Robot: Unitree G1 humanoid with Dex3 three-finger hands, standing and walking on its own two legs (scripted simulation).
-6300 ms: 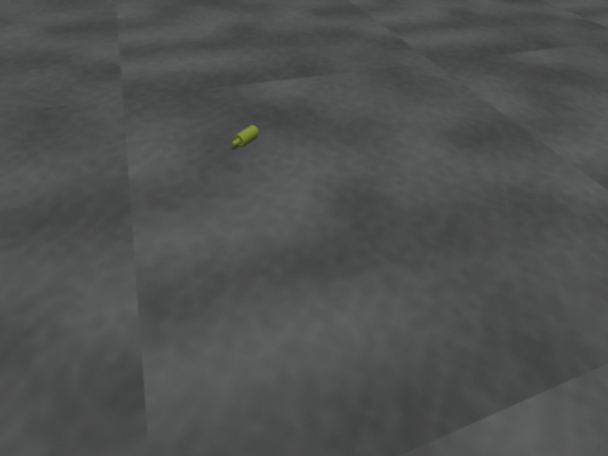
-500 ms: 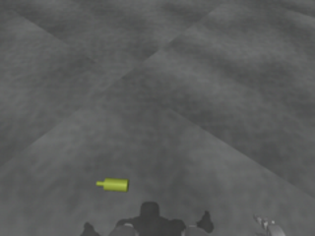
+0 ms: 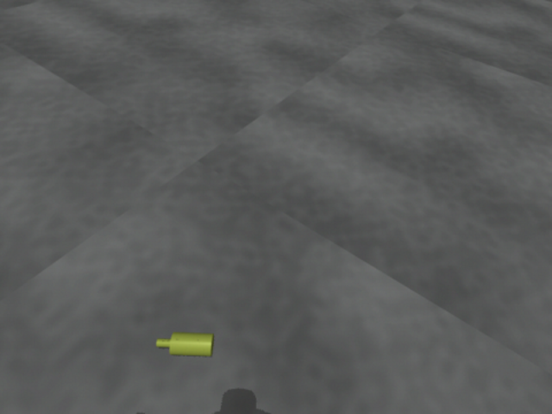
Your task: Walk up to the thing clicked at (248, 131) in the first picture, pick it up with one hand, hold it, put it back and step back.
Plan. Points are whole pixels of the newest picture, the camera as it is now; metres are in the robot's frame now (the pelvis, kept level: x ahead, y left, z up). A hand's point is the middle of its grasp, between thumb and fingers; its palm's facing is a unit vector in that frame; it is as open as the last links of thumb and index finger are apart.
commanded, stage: walk up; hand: left
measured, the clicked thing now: (185, 343) +0.46 +0.25 -0.72
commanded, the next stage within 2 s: stand in 1.22 s
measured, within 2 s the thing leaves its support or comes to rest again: neither
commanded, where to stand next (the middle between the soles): +0.10 +0.02 m, yaw -1 degrees
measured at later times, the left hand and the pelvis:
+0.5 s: hand out of the picture +0.10 +0.25 -0.13, palm faces -0.03 -0.93 -0.36, open 7.4 cm; pelvis +0.02 -0.01 +0.02, yaw -1 degrees
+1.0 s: hand out of the picture +0.12 +0.24 -0.13, palm faces -0.07 -0.93 -0.35, open 7.4 cm; pelvis +0.02 -0.01 +0.02, yaw -2 degrees
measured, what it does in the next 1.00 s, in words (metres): stands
